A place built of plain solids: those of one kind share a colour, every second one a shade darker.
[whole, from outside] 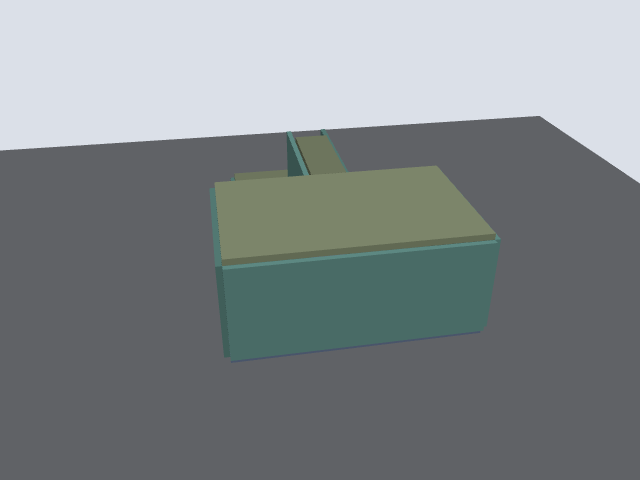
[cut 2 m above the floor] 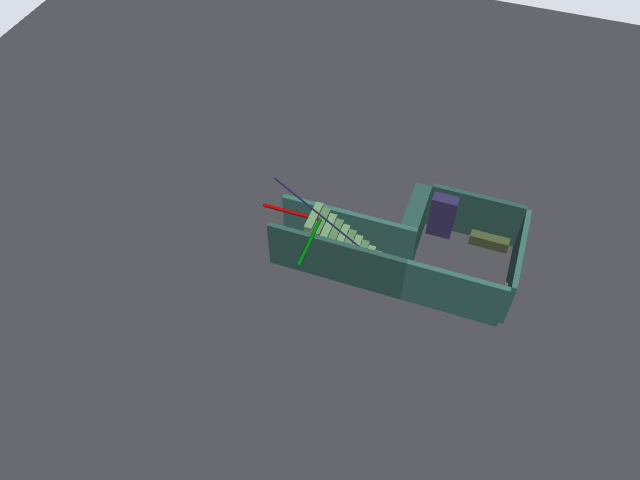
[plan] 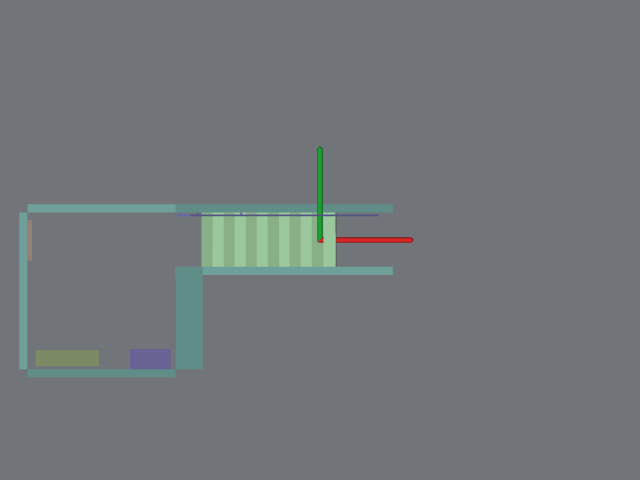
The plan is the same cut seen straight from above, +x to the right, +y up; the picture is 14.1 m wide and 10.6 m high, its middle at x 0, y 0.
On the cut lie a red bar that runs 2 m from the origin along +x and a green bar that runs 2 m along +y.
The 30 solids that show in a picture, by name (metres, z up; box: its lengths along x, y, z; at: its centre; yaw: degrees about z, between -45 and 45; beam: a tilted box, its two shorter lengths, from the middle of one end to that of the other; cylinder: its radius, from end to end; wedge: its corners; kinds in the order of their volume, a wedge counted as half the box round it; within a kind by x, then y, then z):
{
 "wall_1": {"box": [0.18, 3.46, 3.02], "at": [-6.55, -1.12, 1.46]},
 "wall_2": {"box": [3.27, 0.18, 3.02], "at": [-4.83, -2.95, 1.46]},
 "wall_3": {"box": [3.27, 0.18, 3.02], "at": [-4.83, 0.7, 1.46]},
 "wall_4": {"box": [0.18, 2.26, 3.02], "at": [-3.1, -1.72, 1.46]},
 "wall_5": {"box": [0.6, 2.26, 3.02], "at": [-2.89, -1.72, 1.46]},
 "wall_6": {"box": [4.8, 0.18, 6.31], "at": [-0.79, -0.68, 3.1]},
 "wall_7": {"box": [4.8, 0.18, 6.31], "at": [-0.79, 0.7, 3.1]},
 "wall_8": {"box": [4.85, 0.18, 3.06], "at": [4.03, -3.88, 4.72]},
 "wall_9": {"box": [4.85, 0.18, 3.06], "at": [4.03, 3.88, 4.72]},
 "wall_10": {"box": [0.18, 7.58, 3.06], "at": [6.55, 0.0, 4.72]},
 "roof_1": {"box": [3.27, 3.46, 0.2], "at": [-4.83, -1.12, 3.07]},
 "roof_2": {"box": [3.57, 1.2, 0.2], "at": [-0.18, 0.01, 6.36]},
 "roof_3": {"box": [4.85, 7.58, 0.2], "at": [4.03, 0.0, 6.36]},
 "floor_1": {"wedge": [[1.3, -3.79, 3.19], [1.3, 3.79, 3.19], [1.32, -3.79, 2.97], [1.32, 3.79, 2.97], [6.46, -3.79, 2.97], [6.46, -3.79, 3.19], [6.46, 3.79, 2.97], [6.46, 3.79, 3.19]]},
 "tread_1": {"wedge": [[-2.62, -0.59, 0.18], [-2.62, 0.61, 0.18], [-2.6, -0.59, -0.05], [-2.59, 0.61, -0.05], [-2.35, -0.59, 0.18], [-2.35, 0.61, 0.18], [-2.33, -0.59, -0.05], [-2.32, 0.61, -0.05]]},
 "tread_2": {"wedge": [[-2.37, -0.59, 0.36], [-2.37, 0.61, 0.37], [-2.33, -0.59, -0.02], [-2.33, 0.61, -0.02], [-2.11, 0.61, 0.37], [-2.1, -0.59, 0.36], [-2.09, -0.59, 0.17], [-2.09, 0.61, 0.17]]},
 "tread_3": {"wedge": [[-2.13, -0.59, 0.54], [-2.13, 0.61, 0.54], [-2.09, -0.59, 0.17], [-2.09, 0.61, 0.17], [-1.86, -0.59, 0.54], [-1.86, 0.61, 0.54], [-1.84, -0.59, 0.36], [-1.84, 0.61, 0.36]]},
 "tread_4": {"wedge": [[-1.88, -0.59, 0.73], [-1.88, 0.61, 0.73], [-1.85, -0.59, 0.35], [-1.84, 0.61, 0.35], [-1.62, -0.59, 0.73], [-1.62, 0.61, 0.73], [-1.6, -0.59, 0.54], [-1.6, 0.61, 0.54]]},
 "tread_5": {"wedge": [[-1.64, -0.59, 0.92], [-1.64, 0.61, 0.92], [-1.6, -0.59, 0.54], [-1.6, 0.61, 0.54], [-1.38, 0.61, 0.92], [-1.37, -0.59, 0.92], [-1.36, 0.61, 0.73], [-1.35, -0.59, 0.73]]},
 "tread_6": {"wedge": [[-1.4, -0.59, 1.1], [-1.4, 0.61, 1.1], [-1.36, -0.59, 0.73], [-1.36, 0.61, 0.73], [-1.13, -0.59, 1.1], [-1.13, 0.61, 1.1], [-1.12, 0.61, 0.91], [-1.11, -0.59, 0.92]]},
 "tread_7": {"wedge": [[-1.16, 0.61, 1.29], [-1.15, -0.59, 1.29], [-1.12, -0.59, 0.91], [-1.12, 0.61, 0.91], [-0.88, -0.59, 1.29], [-0.88, 0.61, 1.29], [-0.86, -0.59, 1.11], [-0.86, 0.61, 1.11]]},
 "tread_8": {"wedge": [[-0.9, -0.59, 1.48], [-0.9, 0.61, 1.48], [-0.87, 0.61, 1.1], [-0.86, -0.59, 1.11], [-0.65, -0.59, 1.48], [-0.65, 0.61, 1.48], [-0.63, -0.59, 1.29], [-0.63, 0.61, 1.28]]},
 "tread_9": {"wedge": [[-0.67, -0.59, 1.66], [-0.67, 0.61, 1.66], [-0.64, 0.61, 1.28], [-0.63, -0.59, 1.28], [-0.41, -0.59, 1.66], [-0.4, 0.61, 1.66], [-0.39, -0.59, 1.47], [-0.38, 0.61, 1.48]]},
 "tread_10": {"wedge": [[-0.43, -0.59, 1.85], [-0.42, 0.61, 1.85], [-0.39, -0.59, 1.47], [-0.38, 0.61, 1.47], [-0.16, -0.59, 1.85], [-0.16, 0.61, 1.85], [-0.14, -0.59, 1.66], [-0.14, 0.61, 1.66]]},
 "tread_11": {"wedge": [[-0.18, -0.59, 2.04], [-0.18, 0.61, 2.04], [-0.14, -0.59, 1.66], [-0.14, 0.61, 1.66], [0.1, -0.59, 2.04], [0.1, 0.61, 2.04], [0.12, -0.59, 1.86], [0.12, 0.61, 1.86]]},
 "tread_12": {"wedge": [[0.08, -0.59, 2.23], [0.08, 0.61, 2.23], [0.11, 0.61, 1.86], [0.12, -0.59, 1.86], [0.34, 0.61, 2.23], [0.35, -0.59, 2.23], [0.36, 0.61, 2.05], [0.37, -0.59, 2.05]]},
 "lockers_1": {"box": [0.9, 0.45, 1.85], "at": [-3.75, -2.63, 0.88]},
 "guard_rail_1": {"wedge": [[-2.85, 0.52, 0.86], [-2.85, 0.52, 0.91], [-2.85, 0.56, 0.86], [-2.85, 0.56, 0.91], [1.3, 0.52, 4.05], [1.3, 0.52, 4.1], [1.3, 0.56, 4.05], [1.3, 0.56, 4.1]]},
 "bench_1": {"box": [1.4, 0.36, 0.5], "at": [-5.58, -2.61, 0.2]},
 "radiator_1": {"box": [0.1, 0.9, 0.7], "at": [-6.41, -0.01, 0.5]}
}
